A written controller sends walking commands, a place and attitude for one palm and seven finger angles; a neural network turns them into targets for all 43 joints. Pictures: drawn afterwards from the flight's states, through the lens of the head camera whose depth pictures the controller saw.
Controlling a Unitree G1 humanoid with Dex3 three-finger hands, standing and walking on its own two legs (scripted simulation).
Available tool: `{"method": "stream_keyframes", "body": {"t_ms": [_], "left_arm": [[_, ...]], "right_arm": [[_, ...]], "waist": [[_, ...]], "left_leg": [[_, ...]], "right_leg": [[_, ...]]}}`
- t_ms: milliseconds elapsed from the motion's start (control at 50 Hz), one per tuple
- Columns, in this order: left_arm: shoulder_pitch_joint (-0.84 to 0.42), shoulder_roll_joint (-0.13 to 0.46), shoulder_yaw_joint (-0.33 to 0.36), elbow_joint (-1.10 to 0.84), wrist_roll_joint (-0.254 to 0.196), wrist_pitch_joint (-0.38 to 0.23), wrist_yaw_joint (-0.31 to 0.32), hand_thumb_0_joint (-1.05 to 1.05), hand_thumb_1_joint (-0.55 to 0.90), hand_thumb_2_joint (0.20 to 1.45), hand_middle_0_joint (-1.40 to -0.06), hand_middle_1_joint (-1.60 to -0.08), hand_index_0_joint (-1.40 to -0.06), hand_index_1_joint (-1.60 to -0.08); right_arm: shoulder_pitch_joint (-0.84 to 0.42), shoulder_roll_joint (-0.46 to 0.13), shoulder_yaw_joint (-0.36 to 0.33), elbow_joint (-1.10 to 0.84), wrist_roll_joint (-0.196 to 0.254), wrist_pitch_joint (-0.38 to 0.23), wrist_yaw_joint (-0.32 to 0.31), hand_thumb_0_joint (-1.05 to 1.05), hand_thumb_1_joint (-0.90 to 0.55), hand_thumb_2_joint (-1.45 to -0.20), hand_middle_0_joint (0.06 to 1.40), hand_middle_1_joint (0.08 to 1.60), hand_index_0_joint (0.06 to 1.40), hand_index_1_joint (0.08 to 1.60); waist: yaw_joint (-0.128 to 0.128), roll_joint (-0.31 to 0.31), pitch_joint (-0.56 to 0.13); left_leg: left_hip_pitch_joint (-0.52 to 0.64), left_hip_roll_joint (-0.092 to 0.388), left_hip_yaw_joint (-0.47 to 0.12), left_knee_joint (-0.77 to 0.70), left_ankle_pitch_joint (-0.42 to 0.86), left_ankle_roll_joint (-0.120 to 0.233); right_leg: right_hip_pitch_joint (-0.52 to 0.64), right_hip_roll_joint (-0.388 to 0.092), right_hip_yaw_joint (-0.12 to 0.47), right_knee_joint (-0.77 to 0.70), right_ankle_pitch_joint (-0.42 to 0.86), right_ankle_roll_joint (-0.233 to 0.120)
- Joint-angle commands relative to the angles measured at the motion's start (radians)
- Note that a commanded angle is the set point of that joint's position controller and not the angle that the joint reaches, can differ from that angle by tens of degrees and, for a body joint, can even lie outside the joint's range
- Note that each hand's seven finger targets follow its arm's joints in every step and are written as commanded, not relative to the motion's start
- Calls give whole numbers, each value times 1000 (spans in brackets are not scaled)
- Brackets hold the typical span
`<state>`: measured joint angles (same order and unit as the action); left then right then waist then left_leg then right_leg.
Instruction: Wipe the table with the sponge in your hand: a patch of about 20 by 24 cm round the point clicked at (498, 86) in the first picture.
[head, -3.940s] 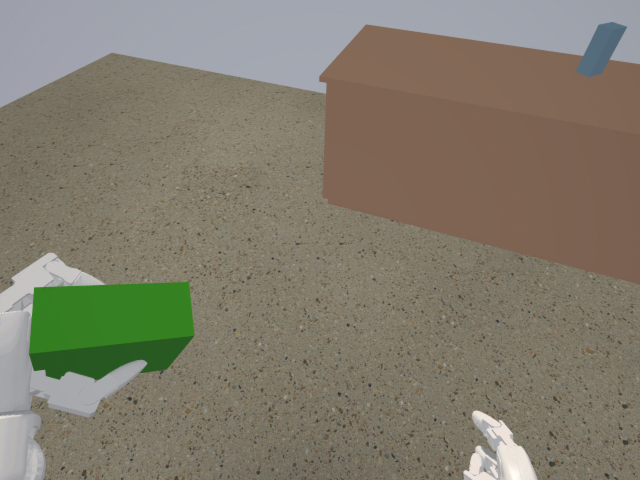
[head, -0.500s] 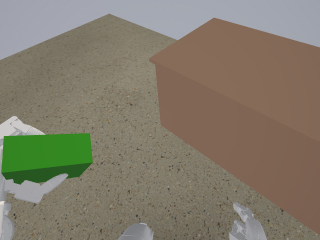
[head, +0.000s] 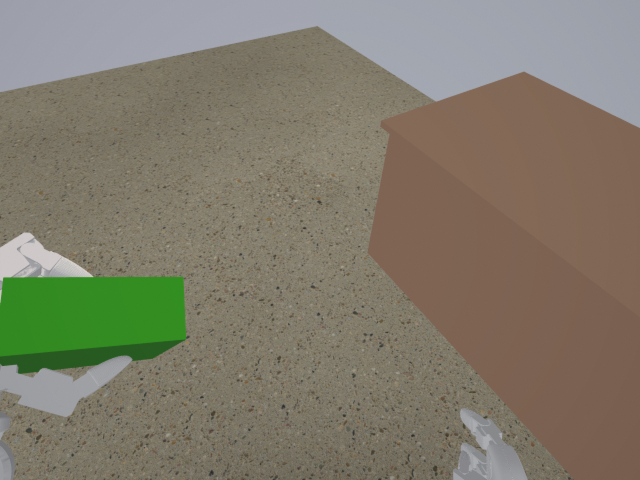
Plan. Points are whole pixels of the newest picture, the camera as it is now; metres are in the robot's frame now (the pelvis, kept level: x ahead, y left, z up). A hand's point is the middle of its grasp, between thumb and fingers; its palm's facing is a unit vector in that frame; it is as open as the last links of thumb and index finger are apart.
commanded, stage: walk to a spot facing it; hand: left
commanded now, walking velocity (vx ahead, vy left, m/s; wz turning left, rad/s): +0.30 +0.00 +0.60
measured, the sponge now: (119, 325) +0.22 +0.20 +0.16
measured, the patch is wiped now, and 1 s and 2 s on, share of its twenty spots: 0.00 0.00 0.00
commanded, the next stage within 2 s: turn to face it in 1.28 s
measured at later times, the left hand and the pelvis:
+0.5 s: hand out of the picture +0.11 +0.28 +0.18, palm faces +0.66 -0.65 -0.38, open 9.7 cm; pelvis -0.02 -0.01 -0.01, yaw +17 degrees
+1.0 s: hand out of the picture +0.15 +0.29 +0.17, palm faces +0.70 -0.55 -0.45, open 9.7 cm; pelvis +0.06 -0.02 +0.00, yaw +27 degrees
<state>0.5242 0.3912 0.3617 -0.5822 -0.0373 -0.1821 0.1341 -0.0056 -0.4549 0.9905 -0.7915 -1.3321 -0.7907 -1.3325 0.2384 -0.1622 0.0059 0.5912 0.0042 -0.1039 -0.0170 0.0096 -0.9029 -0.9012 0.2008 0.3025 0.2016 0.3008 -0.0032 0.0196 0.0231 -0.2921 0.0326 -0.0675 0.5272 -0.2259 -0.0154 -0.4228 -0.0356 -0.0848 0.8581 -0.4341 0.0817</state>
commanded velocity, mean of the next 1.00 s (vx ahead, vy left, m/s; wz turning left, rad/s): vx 0.35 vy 0.00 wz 0.37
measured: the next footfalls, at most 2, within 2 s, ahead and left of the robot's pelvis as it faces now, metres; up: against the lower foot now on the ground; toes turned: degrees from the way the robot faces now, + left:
right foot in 0.10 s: +0.05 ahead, -0.12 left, +0.00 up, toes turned -2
left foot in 0.50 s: -0.02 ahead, +0.14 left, +0.00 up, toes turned +25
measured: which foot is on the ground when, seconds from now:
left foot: down 0.00-0.10, up 0.12-0.48, down 0.50-0.80, up 0.82-1.00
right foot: up 0.00-0.08, down 0.10-0.50, up 0.52-0.76, down 0.78-1.00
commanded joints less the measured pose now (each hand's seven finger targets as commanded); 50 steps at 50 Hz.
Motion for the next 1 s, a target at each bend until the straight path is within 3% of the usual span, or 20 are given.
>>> {"method": "stream_keyframes", "body": {"t_ms": [0, 40, 60, 80, 100, 180, 380, 440, 460, 480, 500, 540, 620, 740, 760, 780, 800, 840, 880, 980], "left_arm": [[-123, 113, 82, -132, -14, -40, 17, 0, 100, 1300, -1200, -1600, -1200, -1600], [-159, 114, 78, -102, 2, -25, 18, 0, 100, 1300, -1200, -1600, -1200, -1600], [-194, 131, 67, -98, 13, -20, 18, 0, 100, 1300, -1200, -1600, -1200, -1600], [-223, 211, 111, -81, 7, -12, 25, 0, 100, 1300, -1200, -1600, -1200, -1600], [-304, 216, 109, -139, -5, -21, 37, 0, 100, 1300, -1200, -1600, -1200, -1600], [-192, 175, 86, -104, 6, -34, 18, 0, 100, 1300, -1200, -1600, -1200, -1600], [-126, 148, 108, -169, -11, -35, 74, 0, 100, 1300, -1200, -1600, -1200, -1600], [-181, 118, 69, -196, -14, -33, 83, 0, 100, 1300, -1200, -1600, -1200, -1600], [-223, 103, 49, -234, -14, -48, 81, 0, 100, 1300, -1200, -1600, -1200, -1600], [-244, 97, 41, -268, -6, -76, 77, 0, 100, 1300, -1200, -1600, -1200, -1600], [-275, 153, 79, -254, 24, -108, 78, 0, 100, 1300, -1200, -1600, -1200, -1600], [-197, 209, 142, -214, 27, -101, 47, 0, 100, 1300, -1200, -1600, -1200, -1600], [-112, 132, 92, -288, 12, -111, 33, 0, 100, 1300, -1200, -1600, -1200, -1600], [-149, 127, 92, -66, 16, -71, 32, 0, 100, 1300, -1200, -1600, -1200, -1600], [-189, 154, 101, -48, 22, -63, 33, 0, 100, 1300, -1200, -1600, -1200, -1600], [-208, 211, 139, -31, 21, -54, 36, 0, 100, 1300, -1200, -1600, -1200, -1600], [-274, 199, 128, -44, 3, -63, 31, 0, 100, 1300, -1200, -1600, -1200, -1600], [-239, 203, 140, -49, 0, -76, 15, 0, 100, 1300, -1200, -1600, -1200, -1600], [-193, 173, 120, -73, 9, -85, 16, 0, 100, 1300, -1200, -1600, -1200, -1600], [-106, 172, 128, -175, 5, -83, 48, 0, 100, 1300, -1200, -1600, -1200, -1600]], "right_arm": [[-114, -164, -51, -129, 5, -46, -33, 0, -900, -900, 200, 300, 200, 300], [-131, -146, -36, -132, 6, -33, -39, 0, -900, -900, 200, 300, 200, 300], [-138, -110, -26, -136, 9, -26, -39, 0, -900, -900, 200, 300, 200, 300], [-148, -113, -34, -134, 2, -28, -46, 0, -900, -900, 200, 300, 200, 300], [-168, -162, -53, -131, -20, -41, -43, 0, -900, -900, 200, 300, 200, 300], [-170, -139, -37, -113, -16, 1, -51, 0, -900, -900, 200, 300, 200, 300], [-112, -132, -53, -176, -24, -24, -63, 0, -900, -900, 200, 300, 200, 300], [-67, -147, -61, -174, -15, -23, -73, 0, -900, -900, 200, 300, 200, 300], [-47, -168, -66, -176, -7, -24, -73, 0, -900, -900, 200, 300, 200, 300], [-74, -193, -72, -182, -6, -31, -63, 0, -900, -900, 200, 300, 200, 300], [-84, -175, -65, -172, -4, -42, -48, 0, -900, -900, 200, 300, 200, 300], [-95, -173, -87, -143, 8, -43, -34, 0, -900, -900, 200, 300, 200, 300], [-102, -143, -64, -123, 10, -71, -24, 0, -900, -900, 200, 300, 200, 300], [-111, -128, -43, -96, 5, -53, -48, 0, -900, -900, 200, 300, 200, 300], [-112, -110, -43, -94, 8, -40, -50, 0, -900, -900, 200, 300, 200, 300], [-143, -106, -39, -114, 3, -35, -51, 0, -900, -900, 200, 300, 200, 300], [-156, -143, -57, -106, -1, -44, -44, 0, -900, -900, 200, 300, 200, 300], [-163, -135, -41, -80, 0, -19, -42, 0, -900, -900, 200, 300, 200, 300], [-173, -126, -30, -85, 0, -5, -42, 0, -900, -900, 200, 300, 200, 300], [-153, -129, -46, -131, -7, -8, -43, 0, -900, -900, 200, 300, 200, 300]], "waist": [[11, 220, -70], [37, 139, -64], [42, -85, -59], [43, -349, -23], [27, -303, -15], [13, -140, 16], [55, -232, -92], [4, -88, -125], [-28, 118, -142], [-23, 422, -112], [-15, 323, -95], [3, 262, -110], [18, 252, -77], [27, 82, -94], [30, -133, -101], [47, -392, -81], [37, -377, -61], [28, -175, -14], [20, -154, -33], [35, -157, -78]], "left_leg": [[-83, 182, -222, -218, -243, 178], [-250, 105, -155, -85, -369, 127], [-409, 16, -41, 184, -407, 71], [-504, -68, 74, 575, -373, 8], [-469, -22, -3, 753, -257, -9], [-363, 36, 74, 790, -89, -43], [-153, 21, 242, 146, -210, 10], [107, -17, 262, -78, -129, 35], [272, 67, 95, -154, -101, 95], [406, 327, -318, -220, 173, 214], [405, 397, -443, -245, 325, 286], [279, 386, -387, -218, 63, 312], [76, 231, -56, -227, 66, 202], [-121, 145, 76, 40, -215, 106], [-267, 75, 140, 324, -294, 75], [-460, -33, 146, 639, -383, 34], [-443, 7, 28, 756, -293, 22], [-432, 61, 29, 805, -191, 3], [-366, 69, 78, 717, -132, -8], [-214, 56, 199, 301, -101, 6]], "right_leg": [[179, 49, -42, -189, -37, -4], [378, 19, -14, -418, -11, -42], [456, -170, 197, -582, -147, -118], [370, -449, 598, -713, -255, -233], [252, -500, 634, -747, -271, -249], [163, -328, 148, -685, -22, -172], [334, -359, 64, -570, 63, -213], [229, -288, -26, -312, 60, -144], [62, -197, -97, -36, 89, -89], [-236, -39, -126, 267, -184, -24], [-346, -55, -13, 411, -186, -52], [-365, -121, 88, 444, -81, -38], [-94, -85, -25, 90, 41, -29], [353, -7, -93, -355, 84, -43], [421, -168, 153, -484, -78, -111], [458, -402, 583, -632, -116, -234], [354, -450, 661, -714, -249, -248], [270, -413, 472, -673, -207, -257], [246, -346, 232, -645, -5, -217], [287, -326, 65, -602, 178, -217]]}}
